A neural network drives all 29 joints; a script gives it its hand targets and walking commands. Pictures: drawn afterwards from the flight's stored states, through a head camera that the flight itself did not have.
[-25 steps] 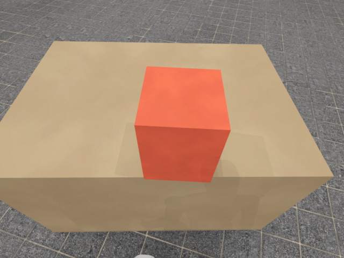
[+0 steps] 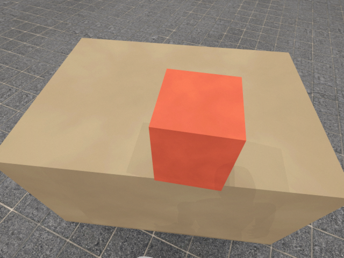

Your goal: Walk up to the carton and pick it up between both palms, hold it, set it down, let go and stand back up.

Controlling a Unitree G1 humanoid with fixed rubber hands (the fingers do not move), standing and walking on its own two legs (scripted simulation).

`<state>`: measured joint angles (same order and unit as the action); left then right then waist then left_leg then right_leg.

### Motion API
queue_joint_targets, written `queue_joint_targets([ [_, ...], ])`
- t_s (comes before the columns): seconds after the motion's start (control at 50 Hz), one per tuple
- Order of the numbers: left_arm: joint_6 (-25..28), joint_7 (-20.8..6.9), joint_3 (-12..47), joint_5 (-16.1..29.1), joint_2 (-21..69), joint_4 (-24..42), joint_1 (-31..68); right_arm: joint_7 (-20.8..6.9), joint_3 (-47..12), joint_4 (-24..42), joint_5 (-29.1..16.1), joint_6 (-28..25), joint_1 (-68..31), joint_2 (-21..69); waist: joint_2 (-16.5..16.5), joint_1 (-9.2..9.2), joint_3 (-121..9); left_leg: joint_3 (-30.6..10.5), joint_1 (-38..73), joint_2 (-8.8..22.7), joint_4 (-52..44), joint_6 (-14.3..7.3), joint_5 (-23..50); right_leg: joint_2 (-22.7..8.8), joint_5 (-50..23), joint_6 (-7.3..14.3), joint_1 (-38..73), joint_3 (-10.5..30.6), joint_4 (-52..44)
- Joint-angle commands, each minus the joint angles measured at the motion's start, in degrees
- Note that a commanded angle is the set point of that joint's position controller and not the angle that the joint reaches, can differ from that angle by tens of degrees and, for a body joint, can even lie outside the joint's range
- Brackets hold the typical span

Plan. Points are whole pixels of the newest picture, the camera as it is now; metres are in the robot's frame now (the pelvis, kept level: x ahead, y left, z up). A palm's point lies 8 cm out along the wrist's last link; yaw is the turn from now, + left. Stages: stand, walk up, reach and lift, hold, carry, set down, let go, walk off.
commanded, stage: walk up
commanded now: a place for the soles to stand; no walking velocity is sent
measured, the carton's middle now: (195, 132) +0.43 -0.04 +0.01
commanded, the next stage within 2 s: reach and lift in 0.44 s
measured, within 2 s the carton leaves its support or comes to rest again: neither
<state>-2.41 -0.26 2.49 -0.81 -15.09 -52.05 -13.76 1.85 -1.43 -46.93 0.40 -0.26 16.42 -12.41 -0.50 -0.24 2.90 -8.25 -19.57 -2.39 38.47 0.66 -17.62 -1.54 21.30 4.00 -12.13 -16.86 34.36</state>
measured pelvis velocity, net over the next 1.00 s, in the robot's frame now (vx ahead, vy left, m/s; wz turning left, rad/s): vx -0.03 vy -0.02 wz -0.14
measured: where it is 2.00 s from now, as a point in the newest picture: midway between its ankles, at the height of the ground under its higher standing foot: outside the picture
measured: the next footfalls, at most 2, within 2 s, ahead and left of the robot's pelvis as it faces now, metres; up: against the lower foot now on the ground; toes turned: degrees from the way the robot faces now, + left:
none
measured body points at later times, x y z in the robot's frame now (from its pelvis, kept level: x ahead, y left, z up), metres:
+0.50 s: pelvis -0.01 +0.00 -0.01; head +0.02 +0.02 +0.44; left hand +0.05 +0.27 -0.16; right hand +0.09 -0.25 -0.14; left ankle +0.03 +0.12 -0.72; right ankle -0.02 -0.07 -0.72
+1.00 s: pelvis -0.03 -0.02 +0.00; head +0.02 +0.01 +0.44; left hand +0.15 +0.23 -0.12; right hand +0.12 -0.25 -0.10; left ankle +0.03 +0.12 -0.72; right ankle -0.02 -0.07 -0.72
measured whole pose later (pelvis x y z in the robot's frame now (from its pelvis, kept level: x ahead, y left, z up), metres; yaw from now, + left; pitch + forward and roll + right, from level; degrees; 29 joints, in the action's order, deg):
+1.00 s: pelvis -0.03 -0.02 +0.00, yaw -8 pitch -1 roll +1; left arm -21.5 1.0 -6.8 0.0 -15.1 -25.2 -8.6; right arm 0.5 -0.4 -40.5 0.2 -5.9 6.4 -6.8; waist -6.3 -3.2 7.3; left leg 1.2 -20.9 2.4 36.3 2.8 -14.8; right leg 1.8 19.5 6.3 -19.3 -7.5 38.7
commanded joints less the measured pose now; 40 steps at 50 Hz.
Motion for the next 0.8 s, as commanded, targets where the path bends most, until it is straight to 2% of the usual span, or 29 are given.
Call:
queue_joint_targets([
  [0.0, 1.36, 0.70, -1.95, 0.38, -9.04, 1.91, -1.15, 0.43, 1.08, 2.52, 0.56, -0.98, 1.95, -6.00, -0.52, 0.93, -1.52, 0.38, -2.33, 2.61, -2.30, -2.47, 10.05, -14.90, -16.13, 1.42, 4.74, 13.35, -14.36],
  [0.04, 1.03, 0.50, -1.77, 0.14, -8.49, 2.14, -0.89, 0.54, 1.32, 1.85, 0.33, -1.25, 2.09, -6.71, -0.15, 0.81, -2.58, -0.33, -0.42, 3.28, -2.38, -3.18, 16.30, -12.50, -17.87, 1.18, 5.01, 9.28, -12.02],
  [0.08, 0.50, 0.30, -1.74, 0.06, -8.03, 2.03, -0.70, 0.62, 1.50, 1.29, 0.17, -1.23, 2.08, -7.36, -0.70, 0.73, -2.73, -1.59, -0.15, 3.87, -2.42, -3.74, 18.93, -10.86, -15.53, 1.13, 4.86, 8.08, -10.62],
  [0.12, 0.00, 0.23, -1.76, 0.10, -7.78, 2.17, -0.72, 0.83, 1.57, 1.03, 0.16, -1.06, 1.79, -8.02, -0.73, 0.55, -2.00, -2.41, -1.34, 4.01, -2.14, -4.18, 18.29, -10.19, -12.50, 1.07, 4.66, 8.20, -10.49],
  [0.18, -0.43, 0.35, -2.03, 0.15, -8.45, 2.00, -1.06, 1.05, 1.57, 0.76, 0.21, -0.84, 0.81, -8.03, 0.85, 0.00, -1.00, -2.04, -2.63, 3.53, -1.31, -3.94, 17.08, -10.95, -9.91, 1.52, 4.34, 8.42, -10.61],
  [0.22, -0.54, 0.44, -2.22, 0.29, -8.80, 2.03, -0.59, 1.15, 1.52, 0.62, 0.09, -0.77, 1.35, -8.10, -0.20, 0.32, -0.43, -1.70, -3.07, 3.34, -0.61, -3.80, 16.50, -11.66, -8.40, 2.04, 3.61, 8.33, -10.92],
  [0.26, -0.72, 0.42, -2.16, 0.27, -8.52, 2.04, -0.42, 1.16, 1.62, 0.35, 0.09, -0.84, 1.37, -8.39, 1.10, 0.32, -0.20, -2.16, -2.75, 3.44, -1.24, -3.90, 16.09, -11.57, -6.18, 2.10, 2.77, 7.87, -10.64],
  [0.32, -1.04, 0.30, -2.22, 0.16, -8.58, 1.66, -0.77, 1.09, 1.76, 0.18, 0.11, -0.97, 1.12, -9.08, 2.41, -0.12, -0.36, -5.06, -4.04, 4.03, -3.31, -4.86, 16.60, -9.62, -4.81, 1.09, 3.79, 7.67, -8.64],
  [0.4, -1.14, 0.30, -2.31, 0.06, -8.79, 1.36, -1.44, 1.00, 1.74, 0.24, -0.14, -1.08, 1.29, -9.89, 4.27, -0.20, -1.95, -8.52, -6.27, 4.84, -5.60, -6.02, 14.62, -8.55, -3.86, 0.85, 6.81, 8.93, -6.91],
  [0.42, -1.13, 0.35, -2.29, -0.02, -8.84, 1.47, -1.40, 1.02, 1.72, 0.36, -0.14, -1.04, 0.90, -9.76, 4.73, -0.34, -1.43, -8.14, -6.77, 4.49, -5.31, -5.84, 15.23, -8.74, -4.30, 0.95, 6.71, 9.17, -7.01],
  [0.44, -9.64, 1.44, -7.42, 0.24, -16.99, 26.75, 32.54, -1.19, 8.63, 3.82, 6.08, -5.49, -34.19, -3.72, 2.24, 3.08, -8.11, 6.44, -13.28, 5.14, 2.68, 0.68, 2.17, -3.55, 1.43, -0.87, -12.71, 12.75, 7.36],
  [0.46, -16.34, 2.67, -6.95, 0.69, -13.67, 24.19, 25.58, -3.26, 9.44, -2.85, 8.23, -4.62, -29.01, -5.24, 0.72, 3.22, -5.55, 7.91, -17.61, 5.16, 3.07, 0.79, -6.32, -3.65, 6.48, -1.39, -13.24, 11.92, 9.57],
  [0.48, -21.09, 2.74, -7.00, 0.89, -11.48, 24.80, 22.89, -4.81, 8.45, -2.35, 7.47, -3.28, -29.08, -6.92, 0.28, 2.54, -9.11, 7.74, -18.51, 5.23, 3.13, 0.63, -5.28, -3.63, 3.60, -1.92, -11.07, 12.14, 10.63],
  [0.5, -24.05, 2.50, -7.58, 1.00, -10.04, 27.02, 20.15, -5.77, 7.93, -1.42, 6.33, -2.61, -27.26, -7.23, 0.83, 1.84, -12.12, 8.36, -17.63, 5.08, 3.03, 0.68, -2.36, -3.24, -0.51, -2.14, -10.19, 12.09, 11.16],
  [0.54, -27.57, 2.31, -7.95, 1.10, -8.06, 30.87, 14.46, -6.15, 6.74, -3.47, 2.82, -2.71, -21.26, -11.11, 5.21, 1.14, -15.94, 8.25, -8.67, 4.95, 2.97, 2.45, 9.52, -0.73, -10.51, -1.87, -8.90, 10.50, 10.76],
  [0.58, -28.22, 2.20, -8.93, 0.64, -5.73, 33.79, 6.49, -5.70, 4.18, -5.39, -1.52, -4.53, -15.31, -12.64, 6.38, 1.68, -17.83, 7.89, 4.12, 4.49, 1.41, 3.96, 24.34, 1.55, -21.33, -1.58, -6.03, 9.73, 7.08],
  [0.6, -28.34, 2.02, -9.88, -0.61, -5.03, 34.64, 2.76, -5.49, 3.03, -5.79, -3.12, -5.06, -13.44, -13.31, 6.81, 0.48, -16.30, 8.28, 7.73, 3.92, -0.66, 4.37, 24.26, 2.54, -20.94, -1.42, -3.18, 9.99, 3.68],
  [0.64, -28.51, 1.44, -11.46, -1.99, -4.60, 32.26, -1.08, -4.66, 2.03, -3.41, -4.16, -5.34, -14.37, -12.76, 3.12, -0.83, -10.53, 10.14, 7.05, 2.56, -4.17, 2.88, 18.07, 1.92, -17.00, -1.49, 0.68, 11.81, -2.51],
  [0.68, -27.82, 1.41, -12.42, -2.72, -5.77, 31.18, -0.78, -3.65, 1.05, 1.71, -3.07, -5.39, -16.25, -10.15, 0.26, -2.68, -5.48, 11.91, 2.57, 1.29, -5.67, 0.70, 12.34, 0.48, -13.50, -2.63, 2.40, 14.16, -4.89],
  [0.72, -26.79, 1.53, -13.87, -3.81, -7.32, 30.02, 1.53, -3.06, 0.56, 6.29, -1.84, -5.00, -17.47, -6.18, -0.51, -4.54, -3.67, 13.00, -3.08, 0.91, -6.33, -0.65, 7.08, -1.67, -6.46, -4.07, 5.51, 17.88, -7.03],
  [0.74, -25.78, 1.05, -13.76, -2.90, -8.35, 28.59, 6.40, -2.95, 0.64, 5.91, -1.28, -4.27, -20.40, -3.86, -1.01, -4.49, -4.28, 12.61, -5.11, 1.72, -4.97, -0.11, 6.60, -2.36, -4.36, -3.65, 3.24, 19.45, -7.63],
  [0.78, -23.26, 1.01, -14.16, -2.35, -8.90, 30.61, 10.07, -2.61, 1.38, 10.59, -0.70, -4.61, -21.02, -2.14, -1.15, -5.35, -5.35, 13.28, -6.58, 1.95, -4.38, -0.35, 5.08, -3.98, -1.46, -4.74, 1.60, 22.17, -8.59],
])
